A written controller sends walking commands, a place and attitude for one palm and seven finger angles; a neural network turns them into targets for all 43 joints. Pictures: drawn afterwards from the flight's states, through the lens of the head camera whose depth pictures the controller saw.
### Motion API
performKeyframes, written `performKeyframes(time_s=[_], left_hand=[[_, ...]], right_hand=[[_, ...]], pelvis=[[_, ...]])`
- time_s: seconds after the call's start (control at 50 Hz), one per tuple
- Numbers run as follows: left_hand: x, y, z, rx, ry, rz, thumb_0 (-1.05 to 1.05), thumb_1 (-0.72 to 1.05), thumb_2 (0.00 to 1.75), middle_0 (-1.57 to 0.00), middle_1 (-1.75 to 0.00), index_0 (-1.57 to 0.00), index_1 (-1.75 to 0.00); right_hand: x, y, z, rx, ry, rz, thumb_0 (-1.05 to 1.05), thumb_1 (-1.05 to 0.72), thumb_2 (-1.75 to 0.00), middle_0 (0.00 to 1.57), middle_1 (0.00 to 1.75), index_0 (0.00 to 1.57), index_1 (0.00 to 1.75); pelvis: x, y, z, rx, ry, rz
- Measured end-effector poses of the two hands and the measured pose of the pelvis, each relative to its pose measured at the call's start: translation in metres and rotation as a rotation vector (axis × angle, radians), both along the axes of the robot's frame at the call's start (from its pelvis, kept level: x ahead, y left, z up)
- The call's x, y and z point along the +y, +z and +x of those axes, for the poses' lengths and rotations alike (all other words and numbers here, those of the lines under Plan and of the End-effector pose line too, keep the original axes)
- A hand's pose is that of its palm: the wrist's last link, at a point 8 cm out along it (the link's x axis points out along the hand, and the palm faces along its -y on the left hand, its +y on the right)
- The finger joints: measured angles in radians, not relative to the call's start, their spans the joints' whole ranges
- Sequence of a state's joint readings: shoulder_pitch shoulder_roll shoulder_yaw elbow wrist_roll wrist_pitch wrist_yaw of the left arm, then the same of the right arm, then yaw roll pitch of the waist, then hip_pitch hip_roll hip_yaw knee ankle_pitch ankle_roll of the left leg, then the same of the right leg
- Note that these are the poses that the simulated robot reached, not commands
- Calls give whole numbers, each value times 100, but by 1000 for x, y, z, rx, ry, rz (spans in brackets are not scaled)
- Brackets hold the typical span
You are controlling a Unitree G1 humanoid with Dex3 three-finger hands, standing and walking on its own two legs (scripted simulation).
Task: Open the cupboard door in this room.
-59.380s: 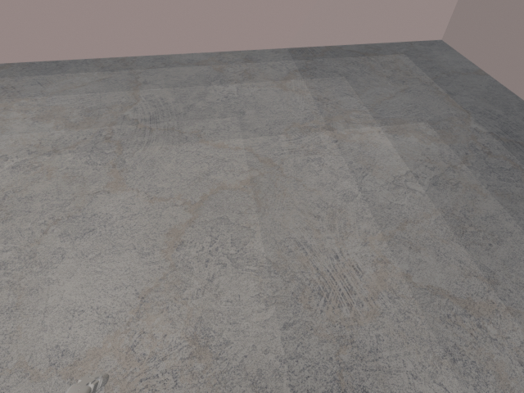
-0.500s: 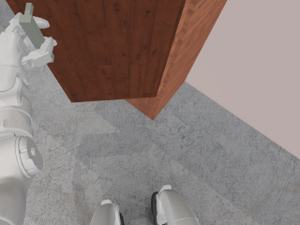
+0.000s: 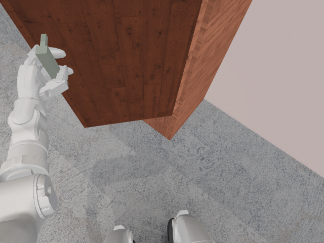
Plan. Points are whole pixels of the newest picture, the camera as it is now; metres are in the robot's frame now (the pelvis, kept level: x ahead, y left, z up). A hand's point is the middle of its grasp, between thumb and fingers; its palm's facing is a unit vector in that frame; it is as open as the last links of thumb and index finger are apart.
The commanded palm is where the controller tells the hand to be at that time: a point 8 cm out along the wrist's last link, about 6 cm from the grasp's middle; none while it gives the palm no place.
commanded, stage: pull the door open along its arc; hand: left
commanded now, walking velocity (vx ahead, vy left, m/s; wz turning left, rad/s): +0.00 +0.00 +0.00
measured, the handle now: (54, 63) +0.54 +0.22 +0.06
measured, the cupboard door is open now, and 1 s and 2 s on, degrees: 49 89 88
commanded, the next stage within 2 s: open thumb and fingers to let go in 0.80 s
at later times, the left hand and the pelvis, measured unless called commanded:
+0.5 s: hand (91, 127) +0.37 +0.12 +0.06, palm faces +0.42 -0.91 +0.02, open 6.1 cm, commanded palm +0.30 +0.17 +0.06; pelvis +0.00 -0.01 +0.01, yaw +2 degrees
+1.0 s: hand (129, 157) +0.30 +0.05 +0.06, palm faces +0.40 -0.92 -0.03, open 6.2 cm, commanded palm +0.25 +0.10 +0.06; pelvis +0.00 -0.04 +0.01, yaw +5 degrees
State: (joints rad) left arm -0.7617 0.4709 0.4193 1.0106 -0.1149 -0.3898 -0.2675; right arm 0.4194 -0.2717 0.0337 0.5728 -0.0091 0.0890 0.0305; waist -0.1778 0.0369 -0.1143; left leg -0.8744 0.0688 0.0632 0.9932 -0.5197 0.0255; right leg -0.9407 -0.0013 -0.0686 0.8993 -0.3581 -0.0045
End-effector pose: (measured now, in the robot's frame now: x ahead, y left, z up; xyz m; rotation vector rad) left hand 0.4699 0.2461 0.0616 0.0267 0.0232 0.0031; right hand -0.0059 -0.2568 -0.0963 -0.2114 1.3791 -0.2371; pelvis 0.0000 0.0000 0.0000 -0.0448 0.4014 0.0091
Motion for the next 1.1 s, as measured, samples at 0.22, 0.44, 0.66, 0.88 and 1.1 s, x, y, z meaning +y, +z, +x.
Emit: performKeyframes(time_s=[0.22, 0.44, 0.66, 0.88, 1.1], left_hand=[[-27, -3, -76, -31, 61, -56, 1, 70, 73, -35, -134, -35, -133], [-76, -2, -134, -53, 389, -58, 1, 69, 77, -36, -131, -35, -129], [-109, 1, -171, -33, 423, -19, 2, 70, 78, -34, -131, -33, -132], [-153, 3, -212, -6, 397, -35, 2, 70, 75, -31, -132, -34, -133], [-154, 1, -206, -22, 431, 5, 1, 57, 75, -37, -132, -36, -132]], right_hand=[[3, 9, 69, -215, 62, 44, 1, -91, -90, 20, 30, 20, 30], [24, 4, 143, -398, 218, 113, 1, -91, -90, 20, 29, 20, 30], [22, 3, 154, -425, 255, 132, 1, -91, -90, 20, 30, 20, 30], [3, 10, 162, -467, 271, 118, 1, -91, -90, 20, 30, 20, 30], [8, 4, 181, -519, 307, 119, 1, -91, -90, 20, 29, 20, 30]], pelvis=[[1, 13, 8, -59, -4, 13], [-8, 10, -1, -113, 19, 38], [-26, 14, -1, -159, 40, 51], [-37, 16, 3, -186, 50, 62], [-46, 9, -9, -190, 67, 71]])
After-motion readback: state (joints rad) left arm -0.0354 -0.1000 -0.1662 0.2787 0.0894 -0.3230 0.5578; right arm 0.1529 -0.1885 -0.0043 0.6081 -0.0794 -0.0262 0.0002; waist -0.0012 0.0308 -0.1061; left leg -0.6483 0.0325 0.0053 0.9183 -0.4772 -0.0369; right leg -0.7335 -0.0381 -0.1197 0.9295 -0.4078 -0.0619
